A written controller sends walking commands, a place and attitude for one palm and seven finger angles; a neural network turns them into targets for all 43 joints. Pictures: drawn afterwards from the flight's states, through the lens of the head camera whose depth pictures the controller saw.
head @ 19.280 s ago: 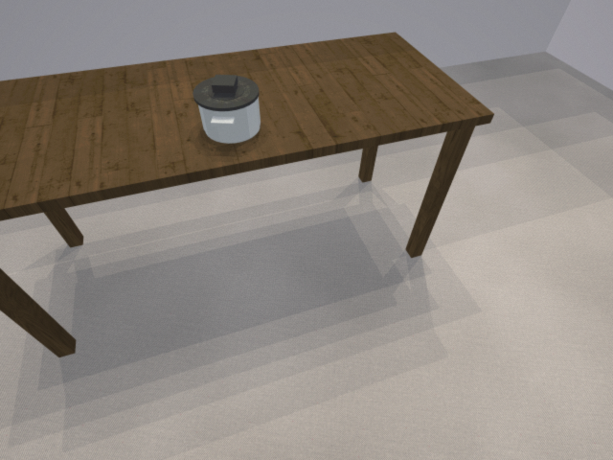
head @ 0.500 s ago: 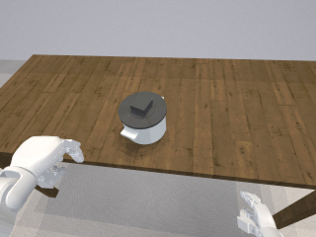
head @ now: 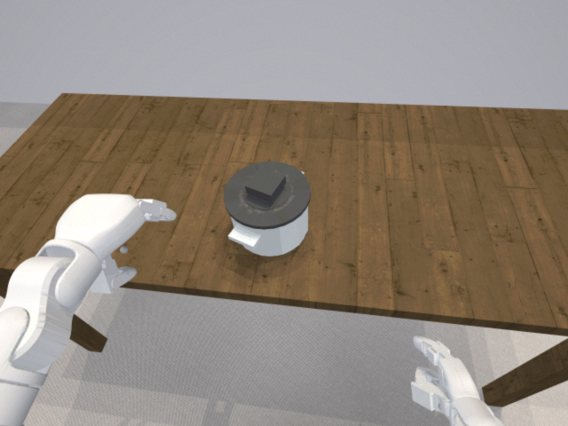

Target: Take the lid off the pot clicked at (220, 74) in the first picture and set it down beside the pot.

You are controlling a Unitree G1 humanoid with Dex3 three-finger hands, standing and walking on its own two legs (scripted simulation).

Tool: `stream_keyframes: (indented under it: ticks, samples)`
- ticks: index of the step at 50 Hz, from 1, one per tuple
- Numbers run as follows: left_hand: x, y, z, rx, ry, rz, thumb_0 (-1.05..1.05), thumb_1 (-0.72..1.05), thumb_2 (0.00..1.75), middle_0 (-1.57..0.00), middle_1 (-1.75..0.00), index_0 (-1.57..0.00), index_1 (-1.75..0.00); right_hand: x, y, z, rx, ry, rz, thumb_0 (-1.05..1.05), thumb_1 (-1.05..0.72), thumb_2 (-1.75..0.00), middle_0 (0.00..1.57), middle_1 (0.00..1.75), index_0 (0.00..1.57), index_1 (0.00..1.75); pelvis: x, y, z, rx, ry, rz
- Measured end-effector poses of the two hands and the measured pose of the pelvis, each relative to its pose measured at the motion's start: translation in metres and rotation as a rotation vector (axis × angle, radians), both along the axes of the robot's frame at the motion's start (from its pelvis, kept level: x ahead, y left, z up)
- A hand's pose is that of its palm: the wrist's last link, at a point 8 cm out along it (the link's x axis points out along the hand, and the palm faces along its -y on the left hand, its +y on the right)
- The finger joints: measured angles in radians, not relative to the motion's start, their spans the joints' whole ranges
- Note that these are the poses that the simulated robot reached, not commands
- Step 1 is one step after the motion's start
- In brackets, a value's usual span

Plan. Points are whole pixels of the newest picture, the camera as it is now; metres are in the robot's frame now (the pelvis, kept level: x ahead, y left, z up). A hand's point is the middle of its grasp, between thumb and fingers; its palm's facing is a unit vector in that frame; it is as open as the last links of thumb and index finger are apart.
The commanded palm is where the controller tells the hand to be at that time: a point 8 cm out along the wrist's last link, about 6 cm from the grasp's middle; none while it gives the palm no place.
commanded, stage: move the open hand above the knob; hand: left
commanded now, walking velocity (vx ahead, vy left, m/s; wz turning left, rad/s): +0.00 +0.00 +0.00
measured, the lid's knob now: (265, 184) +0.49 +0.10 +0.03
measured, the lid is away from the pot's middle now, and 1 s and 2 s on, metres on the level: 0.00 0.00 0.00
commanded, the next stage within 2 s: none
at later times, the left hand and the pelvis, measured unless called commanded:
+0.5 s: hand (178, 226) +0.34 +0.20 +0.10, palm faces -0.28 -0.05 -0.96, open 10.3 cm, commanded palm +0.34 +0.20 +0.17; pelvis +0.01 -0.01 +0.00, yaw +0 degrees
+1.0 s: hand (211, 196) +0.40 +0.17 +0.09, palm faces -0.28 -0.07 -0.96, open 10.3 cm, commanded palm +0.40 +0.16 +0.17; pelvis +0.02 -0.02 +0.00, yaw -1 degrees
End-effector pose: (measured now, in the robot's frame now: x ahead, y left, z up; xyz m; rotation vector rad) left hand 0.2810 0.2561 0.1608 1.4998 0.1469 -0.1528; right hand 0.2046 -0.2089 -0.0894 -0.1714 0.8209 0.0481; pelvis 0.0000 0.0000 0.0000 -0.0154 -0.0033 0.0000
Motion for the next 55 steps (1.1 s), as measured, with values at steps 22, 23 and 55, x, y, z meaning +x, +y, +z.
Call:
stream_keyframes:
  ticks: [22, 23, 55]
  samples:
    - [0.049, -0.043, -0.011, -0.009, 0.109, -0.014, 0.00, -0.26, 1.31, -0.81, -0.09, -0.81, -0.08, -0.002, -0.028, -0.006, 0.005, 0.031, -0.030, 0.01, -0.90, -0.90, 0.20, 0.29, 0.20, 0.30, 0.010, -0.012, 0.001, 0.004, 0.014, 0.003]
    - [0.050, -0.049, -0.010, -0.005, 0.105, -0.036, 0.00, -0.26, 1.31, -0.81, -0.09, -0.81, -0.08, -0.002, -0.029, -0.006, 0.002, 0.033, -0.031, 0.01, -0.90, -0.90, 0.20, 0.29, 0.20, 0.30, 0.011, -0.012, 0.001, 0.004, 0.013, 0.005]
    - [0.122, -0.101, -0.009, 0.004, 0.088, -0.071, 0.00, -0.26, 1.31, -0.81, -0.09, -0.81, -0.08, -0.011, -0.047, -0.018, 0.019, 0.098, -0.103, 0.01, -0.91, -0.90, 0.20, 0.29, 0.20, 0.30, 0.027, -0.019, 0.000, 0.012, 0.047, -0.009]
